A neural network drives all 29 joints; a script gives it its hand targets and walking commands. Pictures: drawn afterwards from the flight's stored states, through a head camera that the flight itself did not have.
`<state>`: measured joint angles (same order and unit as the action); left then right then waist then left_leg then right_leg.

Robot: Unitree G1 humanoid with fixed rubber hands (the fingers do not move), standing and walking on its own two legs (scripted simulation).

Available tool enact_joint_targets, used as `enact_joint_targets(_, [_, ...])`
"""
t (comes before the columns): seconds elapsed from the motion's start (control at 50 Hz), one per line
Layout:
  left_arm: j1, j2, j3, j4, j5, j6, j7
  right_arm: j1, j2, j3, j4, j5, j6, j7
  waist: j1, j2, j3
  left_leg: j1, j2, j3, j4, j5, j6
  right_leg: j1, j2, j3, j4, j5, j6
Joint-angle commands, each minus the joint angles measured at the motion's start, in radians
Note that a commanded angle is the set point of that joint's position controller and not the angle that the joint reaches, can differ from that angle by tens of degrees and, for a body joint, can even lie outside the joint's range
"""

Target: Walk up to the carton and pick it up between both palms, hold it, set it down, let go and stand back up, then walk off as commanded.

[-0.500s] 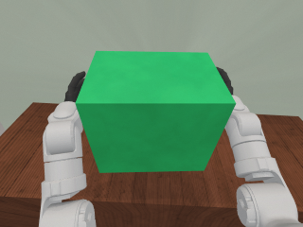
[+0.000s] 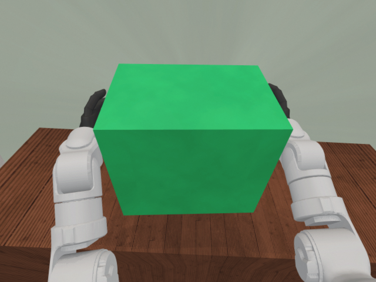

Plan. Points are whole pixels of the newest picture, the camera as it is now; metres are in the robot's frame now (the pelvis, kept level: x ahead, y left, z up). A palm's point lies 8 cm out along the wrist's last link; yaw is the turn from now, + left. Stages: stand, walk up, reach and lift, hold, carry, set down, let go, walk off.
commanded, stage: hold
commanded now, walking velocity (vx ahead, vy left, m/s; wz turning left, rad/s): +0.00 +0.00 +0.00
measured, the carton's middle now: (189, 141) +0.34 +0.00 +0.19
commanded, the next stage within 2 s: set down in 0.78 s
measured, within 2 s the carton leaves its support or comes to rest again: neither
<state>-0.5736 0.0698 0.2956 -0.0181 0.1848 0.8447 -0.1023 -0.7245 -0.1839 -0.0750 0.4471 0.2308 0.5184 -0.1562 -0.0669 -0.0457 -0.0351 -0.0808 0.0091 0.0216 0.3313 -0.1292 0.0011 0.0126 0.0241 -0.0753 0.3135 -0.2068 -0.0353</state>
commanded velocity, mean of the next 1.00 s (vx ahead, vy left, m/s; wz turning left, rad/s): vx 0.00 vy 0.00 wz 0.00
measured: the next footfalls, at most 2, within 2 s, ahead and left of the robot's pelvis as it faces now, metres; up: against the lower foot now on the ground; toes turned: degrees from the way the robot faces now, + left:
none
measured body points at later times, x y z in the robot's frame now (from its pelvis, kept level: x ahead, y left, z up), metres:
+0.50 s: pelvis +0.00 +0.00 +0.00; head -0.07 +0.02 +0.44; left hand +0.35 +0.18 +0.23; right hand +0.37 -0.19 +0.23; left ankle +0.04 +0.12 -0.75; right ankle -0.01 -0.09 -0.75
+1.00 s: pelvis +0.00 +0.00 +0.00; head -0.07 +0.02 +0.44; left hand +0.36 +0.18 +0.23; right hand +0.36 -0.19 +0.23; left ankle +0.04 +0.12 -0.75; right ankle -0.01 -0.09 -0.75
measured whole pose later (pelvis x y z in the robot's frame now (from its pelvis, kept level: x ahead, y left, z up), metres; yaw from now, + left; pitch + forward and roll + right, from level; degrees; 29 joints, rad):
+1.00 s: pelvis +0.00 +0.00 +0.00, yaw +0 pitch -9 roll +0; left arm -0.58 0.05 0.34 0.05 0.24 0.71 -0.17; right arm -0.68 -0.12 -0.14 0.45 0.13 0.42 -0.14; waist -0.08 -0.05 -0.01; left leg -0.03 0.00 0.02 0.32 -0.12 0.01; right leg 0.05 0.01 -0.08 0.33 -0.22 -0.03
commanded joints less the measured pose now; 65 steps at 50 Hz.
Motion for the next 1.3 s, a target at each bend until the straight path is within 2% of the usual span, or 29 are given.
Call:
enact_joint_targets(0.0, [-0.725, -0.374, -0.423, -0.150, -0.147, -0.059, -0.108, -0.742, 0.495, 0.320, -0.334, 0.141, -0.041, 0.151, -0.005, 0.070, -0.374, 0.151, -0.041, -0.016, -0.018, 0.179, -0.018, -0.010, 0.010, 0.048, -0.041, 0.285, 0.072])
enact_joint_targets(0.06, [-0.699, -0.360, -0.402, -0.124, -0.126, -0.048, -0.113, -0.726, 0.478, 0.312, -0.308, 0.132, -0.033, 0.149, -0.006, 0.064, -0.327, 0.139, -0.040, -0.017, -0.026, 0.162, -0.018, -0.018, 0.008, 0.049, -0.048, 0.264, 0.070])
enact_joint_targets(0.1, [-0.708, -0.370, -0.416, -0.144, -0.141, -0.048, -0.112, -0.746, 0.486, 0.317, -0.345, 0.141, -0.036, 0.152, -0.003, 0.062, -0.349, 0.149, -0.038, -0.014, -0.024, 0.175, -0.016, -0.014, 0.012, 0.047, -0.048, 0.271, 0.067])
enact_joint_targets(0.16, [-0.716, -0.365, -0.413, -0.144, -0.143, -0.050, -0.109, -0.732, 0.476, 0.309, -0.320, 0.138, -0.032, 0.153, -0.011, 0.067, -0.337, 0.150, -0.039, -0.017, -0.021, 0.177, -0.022, -0.012, 0.009, 0.051, -0.052, 0.273, 0.069])
enact_joint_targets(0.2, [-0.712, -0.369, -0.429, -0.191, -0.152, -0.055, -0.103, -0.743, 0.485, 0.323, -0.389, 0.146, -0.040, 0.154, -0.001, 0.063, -0.397, 0.153, -0.039, -0.019, -0.015, 0.202, -0.019, 0.002, 0.014, 0.049, -0.038, 0.302, 0.072])
enact_joint_targets(0.26, [-0.691, -0.345, -0.387, -0.111, -0.115, -0.044, -0.112, -0.739, 0.478, 0.311, -0.320, 0.127, -0.030, 0.153, 0.005, 0.056, -0.319, 0.128, -0.041, -0.010, -0.030, 0.135, -0.009, -0.020, 0.005, 0.054, -0.054, 0.236, 0.070])
enact_joint_targets(0.28, [-0.701, -0.352, -0.393, -0.099, -0.128, -0.044, -0.118, -0.732, 0.470, 0.293, -0.301, 0.119, -0.025, 0.154, -0.007, 0.050, -0.293, 0.112, -0.035, -0.014, -0.042, 0.101, -0.011, -0.033, 0.003, 0.055, -0.057, 0.207, 0.066])
enact_joint_targets(0.3, [-0.710, -0.372, -0.399, -0.124, -0.135, -0.048, -0.118, -0.740, 0.490, 0.312, -0.316, 0.126, -0.032, 0.156, 0.003, 0.042, -0.325, 0.120, -0.034, -0.014, -0.041, 0.132, -0.010, -0.014, 0.005, 0.052, -0.054, 0.229, 0.067])
enact_joint_targets(0.38, [-0.728, -0.382, -0.424, -0.145, -0.148, -0.055, -0.107, -0.772, 0.485, 0.317, -0.344, 0.138, -0.043, 0.155, -0.015, 0.069, -0.380, 0.154, -0.040, -0.014, -0.022, 0.178, -0.019, -0.014, 0.010, 0.048, -0.050, 0.279, 0.070])
enact_joint_targets(0.4, [-0.741, -0.356, -0.410, -0.128, -0.148, -0.060, -0.111, -0.778, 0.502, 0.316, -0.350, 0.135, -0.043, 0.154, 0.001, 0.047, -0.377, 0.143, -0.043, -0.012, -0.019, 0.162, -0.011, -0.010, 0.007, 0.051, -0.050, 0.273, 0.075])
enact_joint_targets(0.44, [-0.703, -0.364, -0.401, -0.119, -0.131, -0.052, -0.111, -0.740, 0.482, 0.315, -0.314, 0.133, -0.037, 0.154, -0.002, 0.065, -0.349, 0.136, -0.037, -0.016, -0.026, 0.157, -0.011, -0.011, 0.009, 0.051, -0.050, 0.252, 0.070])
enact_joint_targets(0.48, [-0.729, -0.361, -0.393, -0.089, -0.126, -0.051, -0.113, -0.750, 0.482, 0.296, -0.271, 0.123, -0.030, 0.160, 0.000, 0.063, -0.314, 0.118, -0.033, -0.017, -0.043, 0.112, -0.010, -0.032, 0.007, 0.052, -0.058, 0.199, 0.064])
enact_joint_targets(0.5, [-0.716, -0.359, -0.380, -0.092, -0.128, -0.051, -0.115, -0.757, 0.500, 0.309, -0.298, 0.130, -0.036, 0.157, 0.013, 0.044, -0.334, 0.122, -0.038, -0.006, -0.037, 0.130, -0.003, -0.019, 0.007, 0.053, -0.057, 0.214, 0.069])
enact_joint_targets(0.52, [-0.732, -0.377, -0.409, -0.120, -0.134, -0.053, -0.112, -0.755, 0.487, 0.306, -0.293, 0.136, -0.038, 0.161, -0.001, 0.069, -0.353, 0.137, -0.033, -0.014, -0.037, 0.147, -0.016, -0.015, 0.013, 0.046, -0.050, 0.235, 0.065])
enact_joint_targets(0.58, [-0.727, -0.371, -0.397, -0.110, -0.130, -0.052, -0.113, -0.775, 0.491, 0.317, -0.317, 0.142, -0.042, 0.159, 0.011, 0.049, -0.345, 0.145, -0.037, -0.013, -0.030, 0.159, -0.009, -0.017, 0.015, 0.049, -0.056, 0.243, 0.067])
enact_joint_targets(0.62, [-0.731, -0.379, -0.400, -0.087, -0.133, -0.052, -0.113, -0.785, 0.488, 0.307, -0.308, 0.131, -0.042, 0.159, -0.004, 0.047, -0.335, 0.124, -0.035, -0.017, -0.038, 0.121, -0.007, -0.027, 0.011, 0.046, -0.053, 0.205, 0.067])
enact_joint_targets(0.64, [-0.728, -0.371, -0.386, -0.082, -0.132, -0.052, -0.117, -0.779, 0.498, 0.305, -0.312, 0.125, -0.040, 0.154, 0.002, 0.037, -0.326, 0.130, -0.038, -0.012, -0.036, 0.134, -0.003, -0.019, 0.007, 0.051, -0.059, 0.222, 0.067])
enact_joint_targets(0.68, [-0.732, -0.371, -0.396, -0.079, -0.142, -0.054, -0.117, -0.770, 0.489, 0.296, -0.280, 0.126, -0.040, 0.157, -0.011, 0.048, -0.330, 0.131, -0.037, -0.010, -0.039, 0.120, -0.010, -0.027, 0.006, 0.050, -0.061, 0.213, 0.067])
enact_joint_targets(0.76, [-0.743, -0.374, -0.410, -0.122, -0.145, -0.060, -0.108, -0.761, 0.479, 0.295, -0.289, 0.125, -0.041, 0.158, -0.005, 0.076, -0.347, 0.130, -0.035, -0.015, -0.033, 0.147, -0.017, -0.024, 0.014, 0.047, -0.049, 0.239, 0.062])
enact_joint_targets(0.78, [-0.668, -0.367, -0.391, -0.117, -0.120, -0.073, -0.134, -0.676, 0.522, 0.288, -0.310, 0.114, -0.050, 0.155, -0.029, 0.054, -0.383, 0.134, -0.054, -0.010, -0.033, 0.159, 0.006, 0.057, 0.004, 0.070, -0.029, 0.341, 0.070])
enact_joint_targets(0.8, [-0.687, -0.366, -0.407, -0.100, -0.121, -0.078, -0.143, -0.685, 0.503, 0.268, -0.323, 0.102, -0.057, 0.153, -0.051, 0.078, -0.368, 0.121, -0.055, -0.016, -0.037, 0.152, 0.002, 0.060, 0.004, 0.069, -0.030, 0.344, 0.072])
enact_joint_targets(0.84, [-0.683, -0.342, -0.361, -0.082, -0.093, -0.103, -0.160, -0.709, 0.512, 0.273, -0.339, 0.079, -0.088, 0.151, -0.025, 0.057, -0.332, 0.100, -0.060, -0.008, -0.052, 0.121, 0.012, 0.060, 0.000, 0.063, -0.029, 0.307, 0.079])
enact_joint_targets(0.86, [-0.695, -0.348, -0.369, -0.095, -0.095, -0.120, -0.164, -0.708, 0.509, 0.275, -0.351, 0.071, -0.104, 0.154, -0.019, 0.070, -0.346, 0.107, -0.059, -0.007, -0.052, 0.141, 0.009, 0.062, 0.002, 0.057, -0.029, 0.297, 0.077])
enact_joint_targets(0.88, [-0.709, -0.352, -0.371, -0.087, -0.085, -0.132, -0.163, -0.719, 0.512, 0.274, -0.345, 0.055, -0.125, 0.157, -0.020, 0.086, -0.329, 0.107, -0.063, -0.004, -0.048, 0.122, 0.005, 0.052, 0.001, 0.050, -0.025, 0.279, 0.075])
enact_joint_targets(0.96, [-0.663, -0.336, -0.310, 0.014, -0.035, -0.180, -0.186, -0.725, 0.508, 0.246, -0.317, -0.024, -0.199, 0.166, -0.008, 0.033, -0.242, 0.113, -0.052, 0.011, -0.084, 0.031, 0.022, 0.025, -0.002, 0.027, -0.045, 0.158, 0.078])
enact_joint_targets(1.0, [-0.676, -0.344, -0.319, 0.037, -0.037, -0.221, -0.189, -0.731, 0.523, 0.230, -0.337, -0.061, -0.257, 0.167, -0.010, 0.036, -0.257, 0.114, -0.047, 0.013, -0.088, 0.025, 0.025, 0.023, -0.010, 0.020, -0.050, 0.140, 0.080])
enact_joint_targets(1.08, [-0.627, -0.321, -0.263, 0.121, 0.022, -0.294, -0.203, -0.649, 0.534, 0.198, -0.245, -0.142, -0.354, 0.181, 0.006, 0.011, -0.173, 0.124, -0.045, 0.035, -0.112, -0.019, 0.038, 0.015, -0.015, -0.001, -0.056, 0.085, 0.087])
enact_joint_targets(1.18, [-0.591, -0.332, -0.271, 0.184, 0.016, -0.342, -0.202, -0.628, 0.541, 0.199, -0.240, -0.187, -0.435, 0.169, -0.003, -0.020, -0.159, 0.149, -0.044, 0.044, -0.110, 0.027, 0.038, 0.043, -0.011, -0.018, -0.059, 0.143, 0.094])
enact_joint_targets(1.28, [-0.602, -0.366, -0.366, 0.123, -0.030, -0.397, -0.169, -0.616, 0.530, 0.248, -0.277, -0.166, -0.485, 0.159, -0.016, 0.036, -0.274, 0.249, -0.039, 0.022, -0.051, 0.183, 0.012, 0.038, 0.002, -0.024, -0.041, 0.246, 0.088])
